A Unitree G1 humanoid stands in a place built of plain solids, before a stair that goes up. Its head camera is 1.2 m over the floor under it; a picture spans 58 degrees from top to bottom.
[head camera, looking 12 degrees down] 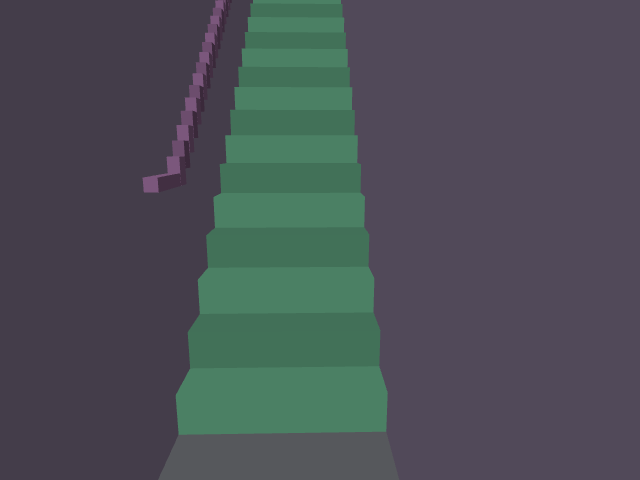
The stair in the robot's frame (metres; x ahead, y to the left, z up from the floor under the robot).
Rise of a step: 0.18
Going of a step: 0.22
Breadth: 0.99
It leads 1 degrees to the left of straight ahead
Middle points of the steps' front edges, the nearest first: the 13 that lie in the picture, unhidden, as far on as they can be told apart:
1.65 0.16 0.19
1.87 0.16 0.37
2.10 0.17 0.55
2.32 0.17 0.74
2.55 0.18 0.92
2.77 0.19 1.10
3.00 0.19 1.29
3.22 0.20 1.47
3.45 0.20 1.65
3.67 0.21 1.83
3.89 0.21 2.02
4.12 0.22 2.20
4.34 0.22 2.38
